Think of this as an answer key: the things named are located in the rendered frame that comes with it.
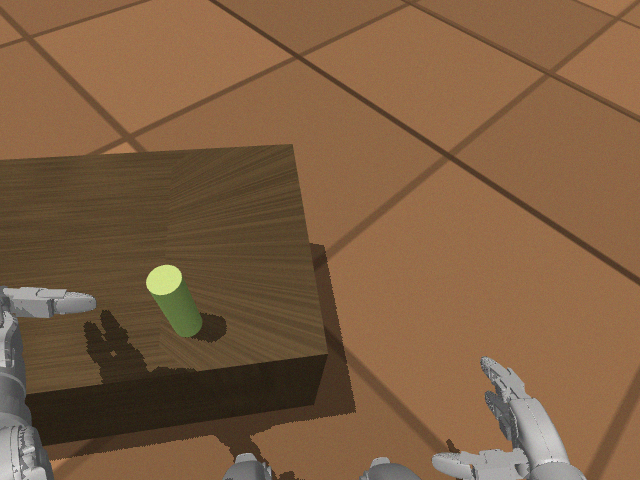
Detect can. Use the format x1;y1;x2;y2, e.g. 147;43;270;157
146;265;203;337

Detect right robot arm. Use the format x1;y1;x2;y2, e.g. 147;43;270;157
529;462;587;480

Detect left robot arm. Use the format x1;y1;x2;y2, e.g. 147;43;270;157
0;297;54;480

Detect right robot hand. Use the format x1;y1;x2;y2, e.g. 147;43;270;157
432;356;571;480

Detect left robot hand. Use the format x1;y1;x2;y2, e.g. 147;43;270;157
0;285;97;318

